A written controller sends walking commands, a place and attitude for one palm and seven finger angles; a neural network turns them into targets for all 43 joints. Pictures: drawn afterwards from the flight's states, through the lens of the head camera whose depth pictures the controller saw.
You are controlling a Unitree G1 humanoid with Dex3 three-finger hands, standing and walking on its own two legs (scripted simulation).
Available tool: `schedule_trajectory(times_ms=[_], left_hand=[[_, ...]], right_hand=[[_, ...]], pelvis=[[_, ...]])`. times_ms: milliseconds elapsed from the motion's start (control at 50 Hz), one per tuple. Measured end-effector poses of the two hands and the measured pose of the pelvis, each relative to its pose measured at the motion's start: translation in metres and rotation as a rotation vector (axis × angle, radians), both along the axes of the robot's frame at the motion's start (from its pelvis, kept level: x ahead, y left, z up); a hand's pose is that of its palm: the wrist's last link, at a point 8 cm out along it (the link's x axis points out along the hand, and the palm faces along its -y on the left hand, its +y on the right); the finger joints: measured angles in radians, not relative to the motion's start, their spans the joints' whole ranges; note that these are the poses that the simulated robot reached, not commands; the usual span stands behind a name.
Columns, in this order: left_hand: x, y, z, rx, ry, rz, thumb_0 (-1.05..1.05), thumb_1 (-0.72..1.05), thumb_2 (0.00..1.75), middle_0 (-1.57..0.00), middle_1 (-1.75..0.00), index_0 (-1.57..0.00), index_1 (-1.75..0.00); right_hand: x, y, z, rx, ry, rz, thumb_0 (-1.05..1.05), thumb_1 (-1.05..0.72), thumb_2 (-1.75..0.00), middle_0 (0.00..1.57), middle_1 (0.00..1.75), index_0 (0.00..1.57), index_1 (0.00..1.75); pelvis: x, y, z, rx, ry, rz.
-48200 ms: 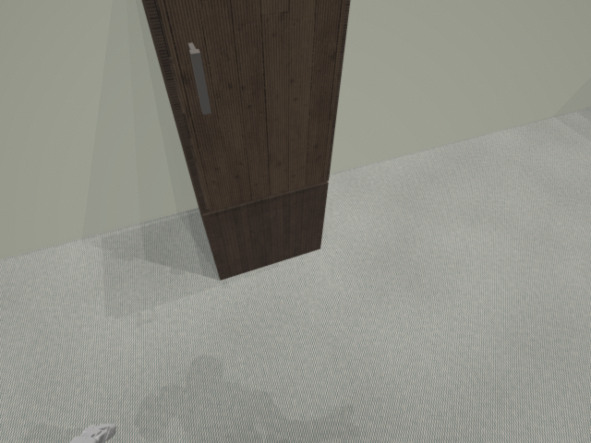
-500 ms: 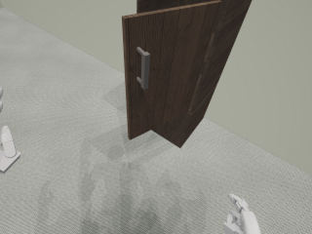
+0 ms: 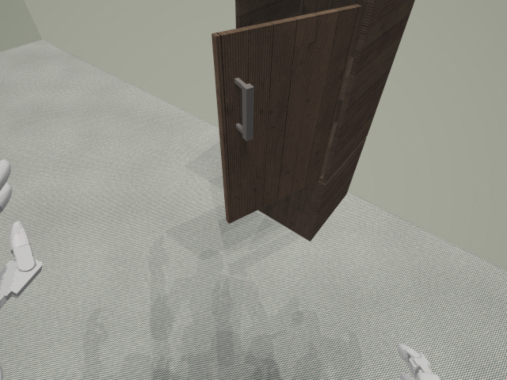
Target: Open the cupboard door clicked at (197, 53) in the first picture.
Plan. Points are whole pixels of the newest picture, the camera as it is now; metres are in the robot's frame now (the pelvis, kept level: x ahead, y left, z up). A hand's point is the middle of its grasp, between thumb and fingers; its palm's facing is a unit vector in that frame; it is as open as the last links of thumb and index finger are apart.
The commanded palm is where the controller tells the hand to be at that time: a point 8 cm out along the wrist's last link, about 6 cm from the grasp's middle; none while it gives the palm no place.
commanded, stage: stop stepping back and stand still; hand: left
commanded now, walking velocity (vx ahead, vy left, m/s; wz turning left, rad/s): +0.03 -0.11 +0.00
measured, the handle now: (243, 109) +0.66 +0.06 +0.09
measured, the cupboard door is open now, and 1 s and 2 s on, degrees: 70 70 70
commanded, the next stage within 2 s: let the arm hang, fingers relaxed in 0.14 s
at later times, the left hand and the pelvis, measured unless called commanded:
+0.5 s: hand out of the picture +0.07 +0.19 -0.16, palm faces +0.01 -0.98 -0.19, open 7.4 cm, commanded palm none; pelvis -0.02 +0.02 -0.01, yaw +3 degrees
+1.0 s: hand out of the picture -0.06 +0.22 -0.16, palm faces +0.09 -0.97 -0.22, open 7.4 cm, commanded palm none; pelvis -0.02 +0.04 +0.01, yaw +3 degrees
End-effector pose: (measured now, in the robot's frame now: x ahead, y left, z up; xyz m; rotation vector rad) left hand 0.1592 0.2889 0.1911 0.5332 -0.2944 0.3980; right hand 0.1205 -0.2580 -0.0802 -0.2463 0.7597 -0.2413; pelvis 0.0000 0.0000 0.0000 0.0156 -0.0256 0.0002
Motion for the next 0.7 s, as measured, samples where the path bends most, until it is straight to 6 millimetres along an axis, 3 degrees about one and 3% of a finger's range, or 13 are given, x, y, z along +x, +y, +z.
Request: schedule_trajectory(times_ms=[120,260,300,360,440,500,600,700], left_hand=[[0.000,0.012,0.004,0.051,0.042,0.014,0.01,0.88,0.90,-0.21,-0.30,-0.21,-0.31],[0.001,0.011,-0.016,0.001,0.117,0.006,0.01,0.89,0.90,-0.21,-0.30,-0.21,-0.31],[0.009,0.017,-0.060,-0.054,0.289,0.004,0.01,0.89,0.90,-0.21,-0.30,-0.20,-0.30],[0.005,0.018,-0.157,-0.223,0.666,0.055,0.00,0.89,0.90,-0.20,-0.30,-0.20,-0.30],[-0.049,-0.012,-0.271,-0.432,1.122,0.089,0.01,0.90,0.90,-0.20,-0.30,-0.19,-0.30],[-0.103,-0.045,-0.321,-0.573,1.372,0.091,0.01,0.90,0.90,-0.20,-0.30,-0.19,-0.30],[-0.166,-0.035,-0.336,-0.674,1.499,0.237,-0.02,1.00,0.90,-0.21,-0.30,-0.20,-0.30],[-0.216,-0.022,-0.329,-0.677,1.625,0.322,-0.01,0.97,0.90,-0.21,-0.30,-0.20,-0.30]], right_hand=[[0.025,0.030,0.003,0.079,-0.065,0.049,0.01,-0.91,-0.90,0.20,0.30,0.20,0.30],[0.036,0.046,0.001,0.116,-0.060,0.114,0.01,-0.90,-0.90,0.20,0.30,0.20,0.30],[0.035,0.044,-0.013,0.126,-0.007,0.147,0.01,-0.90,-0.90,0.20,0.30,0.20,0.30],[0.026,0.038,-0.036,0.124,0.099,0.148,0.01,-0.90,-0.90,0.20,0.30,0.20,0.30],[-0.005,0.032,-0.048,0.104,0.234,0.104,0.01,-0.91,-0.90,0.20,0.30,0.20,0.30],[-0.041,0.031,-0.049,0.079,0.357,0.062,0.01,-0.91,-0.90,0.20,0.30,0.20,0.30],[-0.103,0.038,-0.049,0.067,0.582,0.033,0.01,-0.91,-0.90,0.20,0.30,0.20,0.30],[-0.142,0.053,-0.053,0.108,0.698,0.001,0.01,-0.91,-0.90,0.20,0.30,0.20,0.30]], pelvis=[[0.000,0.002,0.001,-0.016,0.005,-0.007],[-0.003,0.006,0.002,-0.019,0.020,0.002],[-0.006,0.011,-0.002,-0.017,0.036,0.018],[-0.012,0.016,-0.007,-0.013,0.043,0.034],[-0.017,0.018,-0.009,-0.009,0.023,0.045],[-0.019,0.020,-0.007,-0.010,0.004,0.047],[-0.021,0.021,0.001,-0.034,0.002,0.066],[-0.023,0.027,0.006,-0.036,0.003,0.066]])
